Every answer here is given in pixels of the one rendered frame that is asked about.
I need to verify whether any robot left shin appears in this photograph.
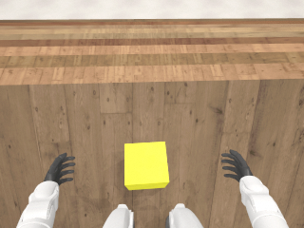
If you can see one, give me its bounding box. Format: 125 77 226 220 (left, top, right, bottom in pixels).
117 204 128 209

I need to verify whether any robot shin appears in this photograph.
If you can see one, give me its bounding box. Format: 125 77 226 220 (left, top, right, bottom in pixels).
117 204 128 209
174 203 185 209

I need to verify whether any robot right forearm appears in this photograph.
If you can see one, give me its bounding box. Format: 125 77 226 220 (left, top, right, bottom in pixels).
239 176 289 228

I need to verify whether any robot left forearm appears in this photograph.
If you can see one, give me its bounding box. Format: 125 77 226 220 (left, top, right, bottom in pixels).
16 180 60 228

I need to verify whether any right robot hand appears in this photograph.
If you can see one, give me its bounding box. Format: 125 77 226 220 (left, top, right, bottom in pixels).
221 149 253 182

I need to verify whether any robot right shin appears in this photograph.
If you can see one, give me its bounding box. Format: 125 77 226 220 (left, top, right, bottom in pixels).
174 203 185 209

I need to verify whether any carton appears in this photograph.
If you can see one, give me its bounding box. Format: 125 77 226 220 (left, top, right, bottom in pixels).
124 142 169 190

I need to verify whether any left robot hand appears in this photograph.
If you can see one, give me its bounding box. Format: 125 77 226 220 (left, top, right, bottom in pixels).
44 152 76 186

